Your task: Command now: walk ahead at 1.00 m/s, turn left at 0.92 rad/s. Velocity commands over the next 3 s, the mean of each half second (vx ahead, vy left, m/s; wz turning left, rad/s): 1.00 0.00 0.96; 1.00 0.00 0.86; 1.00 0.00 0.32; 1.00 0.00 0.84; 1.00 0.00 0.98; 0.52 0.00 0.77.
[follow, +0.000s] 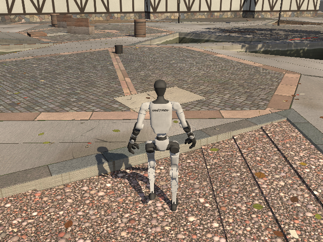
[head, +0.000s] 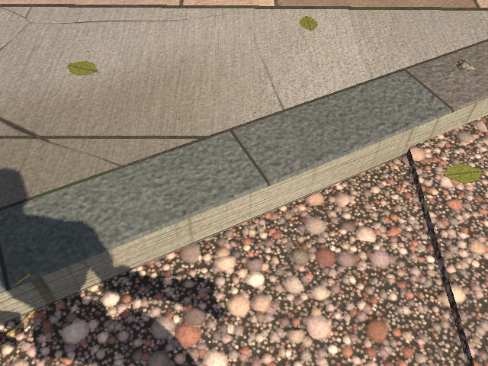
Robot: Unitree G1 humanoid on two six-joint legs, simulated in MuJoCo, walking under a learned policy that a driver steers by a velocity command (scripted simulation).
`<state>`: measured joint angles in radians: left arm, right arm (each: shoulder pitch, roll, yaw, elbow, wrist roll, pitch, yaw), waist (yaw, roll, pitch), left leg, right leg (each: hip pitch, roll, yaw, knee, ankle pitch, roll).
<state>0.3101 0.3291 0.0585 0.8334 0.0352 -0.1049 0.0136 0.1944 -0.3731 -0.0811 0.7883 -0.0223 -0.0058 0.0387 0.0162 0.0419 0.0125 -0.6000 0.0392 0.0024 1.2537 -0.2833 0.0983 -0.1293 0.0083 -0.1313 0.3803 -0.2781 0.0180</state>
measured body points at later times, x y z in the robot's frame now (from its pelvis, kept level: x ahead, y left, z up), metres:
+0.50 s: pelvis +0.47 +0.09 +0.00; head +0.51 +0.10 +0.45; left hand +0.59 +0.39 -0.06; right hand +0.59 -0.18 -0.13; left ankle +0.37 +0.08 -0.74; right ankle +0.71 -0.01 -0.68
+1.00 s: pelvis +0.83 +0.33 +0.01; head +0.86 +0.37 +0.46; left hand +0.57 +0.38 -0.11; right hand +1.14 +0.50 +0.01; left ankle +0.85 +0.45 -0.59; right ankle +0.78 +0.03 -0.67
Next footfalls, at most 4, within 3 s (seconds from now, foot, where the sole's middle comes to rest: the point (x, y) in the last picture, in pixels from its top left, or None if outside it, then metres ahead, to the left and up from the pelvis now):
0.22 left None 0.41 0.09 -0.77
0.62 right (241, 263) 0.79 0.04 -0.77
0.98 left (91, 208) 0.87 0.48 -0.62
1.40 right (37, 116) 1.26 0.76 -0.62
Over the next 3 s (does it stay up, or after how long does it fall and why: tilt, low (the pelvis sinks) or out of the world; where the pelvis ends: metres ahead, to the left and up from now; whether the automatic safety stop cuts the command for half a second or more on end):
stays up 1.11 1.97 0.15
